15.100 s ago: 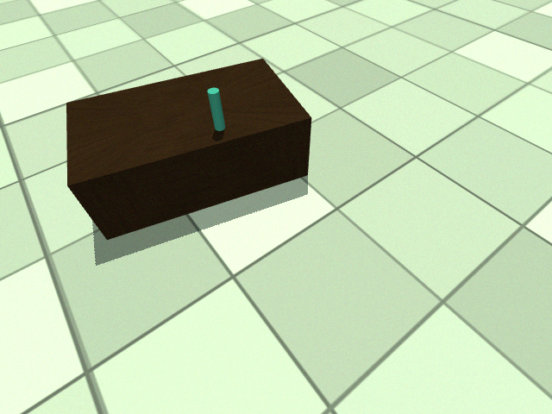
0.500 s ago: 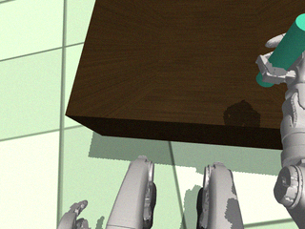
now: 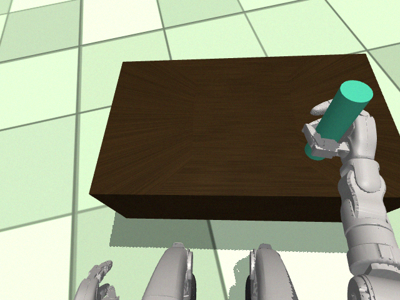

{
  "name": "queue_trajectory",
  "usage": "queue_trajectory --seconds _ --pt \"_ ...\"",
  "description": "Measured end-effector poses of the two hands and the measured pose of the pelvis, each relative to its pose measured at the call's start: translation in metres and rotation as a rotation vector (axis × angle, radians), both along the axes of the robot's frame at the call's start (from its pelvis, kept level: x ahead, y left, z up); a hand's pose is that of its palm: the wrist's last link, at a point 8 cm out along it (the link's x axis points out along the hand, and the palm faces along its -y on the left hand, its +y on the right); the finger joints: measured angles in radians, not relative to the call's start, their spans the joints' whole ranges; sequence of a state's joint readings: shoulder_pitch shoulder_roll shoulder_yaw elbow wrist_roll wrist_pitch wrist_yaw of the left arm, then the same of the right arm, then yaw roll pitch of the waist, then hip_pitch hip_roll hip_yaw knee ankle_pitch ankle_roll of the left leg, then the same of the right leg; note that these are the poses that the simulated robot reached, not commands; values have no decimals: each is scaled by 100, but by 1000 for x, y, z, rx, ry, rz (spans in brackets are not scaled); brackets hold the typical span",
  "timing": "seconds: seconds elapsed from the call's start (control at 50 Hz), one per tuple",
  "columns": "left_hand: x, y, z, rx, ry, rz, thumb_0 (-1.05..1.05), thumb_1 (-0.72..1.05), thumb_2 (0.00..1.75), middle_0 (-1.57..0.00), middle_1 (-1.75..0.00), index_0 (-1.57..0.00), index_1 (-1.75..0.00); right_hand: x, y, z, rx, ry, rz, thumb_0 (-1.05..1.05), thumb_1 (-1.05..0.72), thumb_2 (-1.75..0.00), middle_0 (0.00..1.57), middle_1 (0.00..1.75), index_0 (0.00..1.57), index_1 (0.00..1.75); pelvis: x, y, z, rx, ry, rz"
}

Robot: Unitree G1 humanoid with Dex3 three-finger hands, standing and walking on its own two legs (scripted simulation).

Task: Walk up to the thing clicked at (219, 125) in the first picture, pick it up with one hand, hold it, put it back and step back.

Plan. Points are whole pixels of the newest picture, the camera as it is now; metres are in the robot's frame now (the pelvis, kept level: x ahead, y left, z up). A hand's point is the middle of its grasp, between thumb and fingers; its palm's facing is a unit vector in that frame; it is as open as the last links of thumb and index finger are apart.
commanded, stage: lift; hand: right
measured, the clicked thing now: (332, 126) +0.42 -0.20 +0.06
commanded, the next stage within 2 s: hold in 0.98 s
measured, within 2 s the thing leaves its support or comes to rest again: neither
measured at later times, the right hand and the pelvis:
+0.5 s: hand (332, 127) +0.39 -0.18 +0.10, palm faces +0.10 +0.99 +0.00, open 6.2 cm; pelvis +0.02 +0.00 +0.06, yaw -1 degrees
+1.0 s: hand (338, 125) +0.37 -0.17 +0.13, palm faces +0.09 +1.00 +0.00, open 6.2 cm; pelvis +0.03 +0.00 +0.08, yaw -1 degrees
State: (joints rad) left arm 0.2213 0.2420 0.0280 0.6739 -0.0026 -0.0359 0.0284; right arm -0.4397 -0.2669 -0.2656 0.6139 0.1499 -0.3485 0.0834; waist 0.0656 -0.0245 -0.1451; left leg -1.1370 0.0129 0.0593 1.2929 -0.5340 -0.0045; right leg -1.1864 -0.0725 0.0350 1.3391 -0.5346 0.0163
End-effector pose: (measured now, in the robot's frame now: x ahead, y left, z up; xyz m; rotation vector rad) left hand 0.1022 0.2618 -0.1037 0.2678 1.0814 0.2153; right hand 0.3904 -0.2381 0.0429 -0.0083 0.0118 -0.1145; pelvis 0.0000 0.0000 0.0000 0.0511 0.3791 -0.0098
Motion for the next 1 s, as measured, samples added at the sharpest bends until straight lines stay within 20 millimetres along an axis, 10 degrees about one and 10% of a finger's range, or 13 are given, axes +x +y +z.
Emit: queue_trajectory --seconds 1.0 --pt "45 -14 85 -31 -104 -25 0 91 89 -19 -30 -20 -29 -41 14 87 6 -13 25 3 -7 -114 99 112 96 109 33 -3 83 -26 -214 -2"
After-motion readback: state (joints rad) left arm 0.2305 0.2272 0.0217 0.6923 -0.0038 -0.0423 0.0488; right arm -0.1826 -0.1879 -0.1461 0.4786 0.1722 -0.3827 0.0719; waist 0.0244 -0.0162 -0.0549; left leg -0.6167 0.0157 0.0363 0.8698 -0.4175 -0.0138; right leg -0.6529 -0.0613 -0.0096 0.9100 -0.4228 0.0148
